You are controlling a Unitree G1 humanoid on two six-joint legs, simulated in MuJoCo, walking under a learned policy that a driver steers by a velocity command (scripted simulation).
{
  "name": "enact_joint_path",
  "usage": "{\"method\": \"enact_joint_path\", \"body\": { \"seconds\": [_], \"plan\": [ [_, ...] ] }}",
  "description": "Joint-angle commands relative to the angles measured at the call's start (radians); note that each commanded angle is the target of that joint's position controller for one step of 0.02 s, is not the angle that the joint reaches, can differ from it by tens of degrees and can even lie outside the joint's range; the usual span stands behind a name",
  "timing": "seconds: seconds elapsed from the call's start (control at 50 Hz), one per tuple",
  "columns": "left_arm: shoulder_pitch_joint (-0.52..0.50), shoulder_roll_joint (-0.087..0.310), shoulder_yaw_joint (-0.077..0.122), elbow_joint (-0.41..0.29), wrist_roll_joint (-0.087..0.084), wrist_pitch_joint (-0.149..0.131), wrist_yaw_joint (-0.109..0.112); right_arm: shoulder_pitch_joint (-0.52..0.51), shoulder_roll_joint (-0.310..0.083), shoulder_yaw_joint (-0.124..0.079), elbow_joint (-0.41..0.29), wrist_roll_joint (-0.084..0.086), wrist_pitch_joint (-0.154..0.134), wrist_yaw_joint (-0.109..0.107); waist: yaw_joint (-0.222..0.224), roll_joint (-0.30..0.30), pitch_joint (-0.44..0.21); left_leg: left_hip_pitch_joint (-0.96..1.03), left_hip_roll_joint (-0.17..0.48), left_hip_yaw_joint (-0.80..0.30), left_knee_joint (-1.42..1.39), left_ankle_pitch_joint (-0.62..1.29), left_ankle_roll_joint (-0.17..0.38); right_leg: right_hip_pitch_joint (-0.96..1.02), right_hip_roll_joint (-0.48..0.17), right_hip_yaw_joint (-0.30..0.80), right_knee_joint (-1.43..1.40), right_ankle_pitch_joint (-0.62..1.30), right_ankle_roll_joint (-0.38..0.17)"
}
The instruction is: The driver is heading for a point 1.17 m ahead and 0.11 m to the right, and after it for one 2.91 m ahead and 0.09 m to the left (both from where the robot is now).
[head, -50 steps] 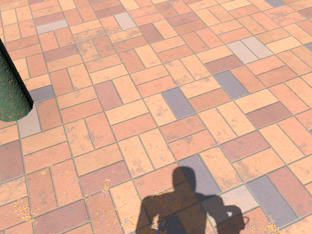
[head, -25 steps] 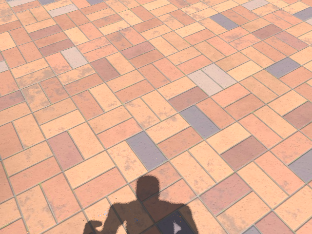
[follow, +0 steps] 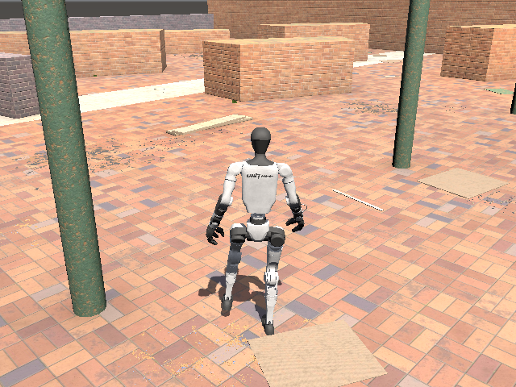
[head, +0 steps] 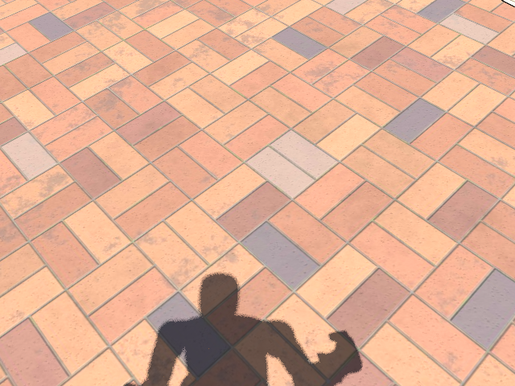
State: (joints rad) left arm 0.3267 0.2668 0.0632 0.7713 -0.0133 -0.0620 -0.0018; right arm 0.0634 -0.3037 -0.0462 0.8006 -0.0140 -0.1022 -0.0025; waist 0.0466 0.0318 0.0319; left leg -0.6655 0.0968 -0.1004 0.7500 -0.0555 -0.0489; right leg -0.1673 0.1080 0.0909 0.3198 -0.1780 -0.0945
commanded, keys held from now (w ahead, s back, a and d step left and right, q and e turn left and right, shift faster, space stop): w+e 0.52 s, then w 0.28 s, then w+q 0.20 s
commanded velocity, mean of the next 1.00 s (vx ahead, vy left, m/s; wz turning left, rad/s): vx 0.50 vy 0.00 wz -0.38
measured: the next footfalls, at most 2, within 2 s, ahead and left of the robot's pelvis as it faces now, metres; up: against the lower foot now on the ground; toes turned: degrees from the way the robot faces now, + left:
left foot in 0.18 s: +0.30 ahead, +0.14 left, +0.00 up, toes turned -10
right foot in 0.70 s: +0.50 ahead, -0.20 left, +0.00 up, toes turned -25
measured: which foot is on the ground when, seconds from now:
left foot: up 0.00-0.16, down 0.18-0.72, up 0.74-1.00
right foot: down 0.00-0.20, up 0.22-0.68, down 0.70-1.00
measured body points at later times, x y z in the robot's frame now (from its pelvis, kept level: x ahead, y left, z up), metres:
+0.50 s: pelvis +0.28 +0.04 +0.00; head +0.31 +0.03 +0.45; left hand +0.52 +0.24 -0.09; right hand +0.23 -0.25 -0.12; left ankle +0.26 +0.15 -0.75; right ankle +0.34 -0.15 -0.68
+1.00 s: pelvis +0.52 -0.12 +0.00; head +0.53 -0.13 +0.45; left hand +0.69 +0.11 -0.11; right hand +0.54 -0.42 -0.12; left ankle +0.69 +0.01 -0.67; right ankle +0.46 -0.18 -0.75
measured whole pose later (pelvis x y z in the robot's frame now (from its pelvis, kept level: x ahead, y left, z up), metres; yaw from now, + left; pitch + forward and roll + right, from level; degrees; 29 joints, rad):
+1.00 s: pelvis +0.52 -0.12 +0.00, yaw -21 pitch +1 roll -1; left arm 0.32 0.26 0.06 0.74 0.02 -0.09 -0.02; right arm 0.18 -0.31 -0.06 0.83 0.02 -0.05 0.01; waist 0.03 0.05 0.02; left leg -0.70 0.12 -0.07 0.97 -0.11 -0.02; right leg -0.10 0.07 -0.08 0.26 -0.18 -0.07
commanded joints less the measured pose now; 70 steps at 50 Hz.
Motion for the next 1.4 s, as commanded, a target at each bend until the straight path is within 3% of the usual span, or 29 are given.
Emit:
{"method": "enact_joint_path", "body": {
  "seconds": [0.02, 0.12, 0.18, 0.2, 0.22, 0.24, 0.26, 0.28, 0.34, 0.62, 0.66, 0.7, 0.72, 0.74, 0.76, 0.78, 0.82, 0.86, 0.94, 1.14, 1.2, 1.24, 1.26, 1.28, 1.3, 1.32, 1.34, 1.36, 1.4],
  "plan": [
    [0.007, 0.184, 0.05, -0.06, -0.006, -0.009, 0.015, -0.091, -0.04, -0.004, -0.084, 0.009, -0.013, 0.005, 0.011, -0.108, -0.025, 0.149, -0.074, 0.057, -0.174, 0.174, -0.01, -0.105, -0.195, 0.149, -0.103, 0.133, -0.119],
    [0.041, 0.171, 0.051, -0.046, -0.009, 0.006, 0.025, -0.115, -0.101, -0.022, -0.115, 0.021, -0.032, 0.022, 0.001, -0.136, -0.028, 0.181, -0.082, 0.005, -0.28, 0.077, 0.027, 0.037, -0.255, 0.285, 0.022, 0.096, -0.097],
    [0.014, 0.125, 0.035, -0.068, -0.001, 0.017, 0.023, 0.081, -0.153, -0.052, -0.074, 0.01, -0.048, 0.016, -0.101, -0.143, -0.136, 0.484, -0.054, 0.013, -0.324, 0.0, 0.099, 0.011, -0.186, 0.277, 0.24, 0.187, -0.047],
    [0.024, 0.069, 0.012, -0.09, 0.016, 0.015, 0.02, 0.238, -0.21, -0.066, -0.061, -0.001, -0.047, 0.007, -0.158, -0.029, -0.285, 0.749, 0.119, -0.153, -0.3, -0.059, 0.158, -0.122, -0.113, 0.185, 0.521, 0.024, -0.007],
    [0.172, 0.022, -0.002, -0.117, -0.019, 0.005, 0.017, 0.304, -0.269, -0.083, -0.027, -0.002, -0.028, 0.011, -0.081, 0.329, -0.376, 1.042, 0.322, -0.621, -0.393, -0.279, 0.314, -0.495, 0.009, 0.075, 0.829, -0.428, 0.055],
    [0.159, 0.134, 0.015, -0.09, -0.029, 0.005, 0.022, 0.274, -0.167, -0.062, -0.05, 0.021, -0.024, 0.016, -0.106, 0.204, -0.302, 0.997, 0.32, -0.663, -0.438, -0.469, 0.284, -0.609, -0.08, 0.108, 0.954, -0.401, 0.064],
    [0.05, 0.185, 0.031, -0.104, -0.023, 0.011, 0.022, 0.234, -0.11, -0.047, -0.064, 0.022, -0.018, 0.012, -0.132, 0.104, -0.183, 0.877, 0.279, -0.499, -0.451, -0.439, 0.24, -0.634, -0.113, 0.086, 0.978, -0.303, 0.069],
    [-0.001, 0.175, 0.032, -0.115, -0.014, 0.015, 0.024, 0.183, -0.099, -0.04, -0.07, 0.011, -0.012, 0.012, -0.114, 0.033, -0.111, 0.75, 0.238, -0.373, -0.47, -0.302, 0.22, -0.596, -0.15, 0.056, 0.959, -0.229, 0.076],
    [-0.021, 0.121, 0.031, -0.136, -0.016, 0.025, 0.01, 0.142, -0.065, -0.032, -0.051, 0.001, -0.013, 0.008, -0.069, 0.08, -0.039, 0.576, 0.158, -0.156, -0.542, -0.103, 0.213, -0.513, -0.215, 0.035, 0.87, -0.139, 0.079],
    [-0.317, 0.046, -0.001, -0.273, -0.011, 0.015, -0.046, 0.266, -0.173, -0.06, 0.041, 0.04, 0.021, 0.007, -0.13, 0.023, 0.054, 0.705, 0.187, 0.193, -0.566, 0.226, 0.206, -0.483, -0.173, -0.107, 0.314, 0.105, 0.042],
    [-0.284, 0.082, 0.015, -0.275, -0.003, 0.015, -0.049, 0.261, -0.203, -0.067, 0.049, 0.049, 0.032, 0.004, -0.081, 0.054, 0.017, 0.75, 0.198, 0.215, -0.464, 0.507, 0.191, -0.383, -0.123, -0.144, 0.274, 0.013, 0.004],
    [-0.037, 0.16, 0.062, -0.205, 0.001, 0.02, -0.037, 0.251, -0.196, -0.058, 0.053, 0.048, 0.042, -0.004, 0.065, 0.045, -0.131, 0.663, 0.148, 0.279, -0.151, 0.678, 0.145, -0.001, -0.054, -0.176, 0.185, 0.091, -0.05],
    [0.127, 0.238, 0.087, -0.172, 0.003, 0.03, -0.018, 0.259, -0.141, -0.034, 0.027, 0.018, 0.035, -0.006, 0.124, -0.061, -0.253, 0.41, 0.104, 0.289, 0.154, 0.338, 0.105, 0.326, -0.209, 0.035, 0.231, 0.159, -0.102],
    [0.104, 0.321, 0.089, -0.173, 0.002, 0.025, -0.016, 0.375, -0.021, 0.007, -0.002, 0.003, 0.013, 0.011, 0.005, -0.3, -0.382, 0.047, -0.082, 0.197, 0.489, -0.517, 0.053, 0.575, -0.463, 0.571, 0.116, -0.016, -0.274],
    [0.124, 0.224, 0.063, -0.184, 0.005, 0.015, -0.022, 0.286, -0.125, -0.017, 0.014, 0.041, -0.009, 0.021, 0.079, -0.166, -0.422, -0.035, -0.066, 0.025, 0.593, -0.537, 0.063, 0.561, -0.484, 0.646, 0.029, -0.073, -0.266],
    [0.076, 0.194, 0.05, -0.17, 0.01, 0.005, -0.026, 0.188, -0.148, -0.026, -0.027, 0.069, -0.018, 0.025, 0.073, -0.151, -0.258, -0.107, -0.029, 0.04, 0.597, -0.456, 0.073, 0.442, -0.445, 0.474, 0.014, 0.018, -0.224],
    [-0.041, 0.14, 0.033, -0.167, 0.01, -0.005, -0.028, 0.163, -0.126, -0.024, -0.019, 0.04, -0.017, 0.015, -0.002, -0.083, -0.121, -0.041, 0.042, 0.048, 0.469, -0.311, 0.07, 0.186, -0.368, 0.257, -0.021, 0.199, -0.174],
    [-0.086, 0.107, 0.025, -0.164, 0.022, -0.02, -0.027, 0.227, -0.103, -0.025, 0.007, 0.042, 0.013, 0.017, -0.055, -0.102, -0.106, 0.064, 0.067, 0.034, 0.426, -0.24, 0.058, 0.063, -0.344, 0.168, -0.096, 0.226, -0.167],
    [-0.076, 0.124, 0.034, -0.112, 0.03, -0.05, -0.016, 0.181, -0.063, -0.021, -0.002, 0.039, 0.049, 0.008, -0.06, -0.081, -0.025, -0.001, 0.057, 0.002, 0.308, -0.102, 0.024, 0.002, -0.337, 0.021, -0.184, 0.249, -0.156],
    [0.007, 0.161, 0.047, -0.016, 0.01, -0.027, 0.01, -0.057, -0.022, -0.004, -0.107, 0.033, 0.033, 0.056, 0.034, -0.064, 0.064, -0.064, -0.008, 0.086, -0.122, 0.117, 0.073, 0.221, -0.364, -0.195, -0.162, 0.315, -0.073],
    [-0.012, 0.192, 0.057, -0.01, 0.002, 0.0, 0.023, -0.045, -0.046, -0.015, -0.142, 0.034, 0.034, 0.074, 0.0, -0.101, 0.025, -0.005, -0.061, 0.156, -0.145, -0.041, 0.121, 0.301, -0.383, -0.23, -0.028, 0.654, -0.041],
    [-0.034, 0.215, 0.061, -0.018, 0.002, 0.018, 0.037, 0.11, -0.103, -0.048, -0.122, 0.035, 0.042, 0.071, -0.092, -0.128, -0.087, 0.224, -0.142, 0.213, -0.147, -0.111, 0.169, 0.283, -0.36, -0.266, 0.219, 0.944, -0.005],
    [-0.041, 0.204, 0.053, -0.024, 0.0, 0.02, 0.043, 0.267, -0.161, -0.079, -0.088, 0.037, 0.045, 0.058, -0.177, -0.096, -0.171, 0.479, -0.162, 0.181, -0.204, -0.049, 0.21, 0.157, -0.318, -0.289, 0.446, 0.864, 0.033],
    [0.025, 0.128, 0.026, -0.062, 0.024, 0.002, 0.039, 0.387, -0.276, -0.114, -0.075, 0.035, 0.054, 0.036, -0.175, 0.097, -0.292, 0.857, 0.07, -0.207, -0.203, -0.052, 0.34, -0.213, -0.219, -0.292, 0.82, 0.378, 0.095],
    [0.046, 0.057, -0.006, -0.084, 0.03, -0.035, 0.02, 0.358, -0.281, -0.103, -0.097, 0.041, 0.044, 0.039, -0.12, 0.197, -0.422, 1.067, 0.241, -0.723, -0.377, -0.173, 0.493, -0.507, -0.026, -0.089, 1.075, -0.407, 0.127],
    [-0.062, 0.138, 0.013, -0.101, -0.009, -0.067, 0.001, 0.365, -0.203, -0.081, -0.102, 0.033, 0.04, 0.039, -0.18, 0.102, -0.382, 1.06, 0.219, -0.654, -0.43, -0.236, 0.439, -0.621, -0.092, 0.04, 1.114, -0.37, 0.098],
    [-0.124, 0.146, 0.01, -0.124, -0.028, -0.083, -0.006, 0.322, -0.162, -0.071, -0.103, 0.033, 0.035, 0.037, -0.165, 0.053, -0.248, 0.929, 0.185, -0.508, -0.437, -0.206, 0.397, -0.651, -0.135, 0.019, 1.052, -0.288, 0.077],
    [-0.141, 0.138, 0.01, -0.125, -0.008, -0.088, 0.0, 0.255, -0.14, -0.064, -0.115, 0.035, 0.034, 0.036, -0.116, -0.031, -0.152, 0.766, 0.143, -0.404, -0.448, -0.117, 0.366, -0.615, -0.177, 0.006, 0.946, -0.223, 0.076],
    [-0.12, 0.152, 0.024, -0.119, 0.021, -0.069, 0.006, 0.173, -0.099, -0.048, -0.149, 0.019, 0.036, 0.028, -0.05, -0.001, -0.089, 0.56, 0.089, -0.302, -0.49, 0.048, 0.351, -0.483, -0.214, 0.002, 0.838, -0.163, 0.094]
  ]
}}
